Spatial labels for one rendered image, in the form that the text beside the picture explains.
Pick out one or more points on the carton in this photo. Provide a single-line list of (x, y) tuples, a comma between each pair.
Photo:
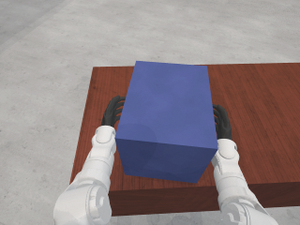
[(167, 126)]

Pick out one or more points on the left robot hand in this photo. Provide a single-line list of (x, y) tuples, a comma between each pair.
[(109, 117)]

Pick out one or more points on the right robot hand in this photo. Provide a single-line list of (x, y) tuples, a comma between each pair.
[(223, 126)]

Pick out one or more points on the right robot upper arm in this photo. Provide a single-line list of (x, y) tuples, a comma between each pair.
[(236, 213)]

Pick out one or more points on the pedestal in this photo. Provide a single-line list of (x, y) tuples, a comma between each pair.
[(262, 101)]

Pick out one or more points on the left robot forearm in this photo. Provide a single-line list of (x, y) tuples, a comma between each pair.
[(98, 165)]

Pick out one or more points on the left robot upper arm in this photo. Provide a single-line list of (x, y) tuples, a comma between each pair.
[(88, 205)]

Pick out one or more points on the right robot forearm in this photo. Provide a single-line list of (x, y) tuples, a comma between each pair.
[(231, 184)]

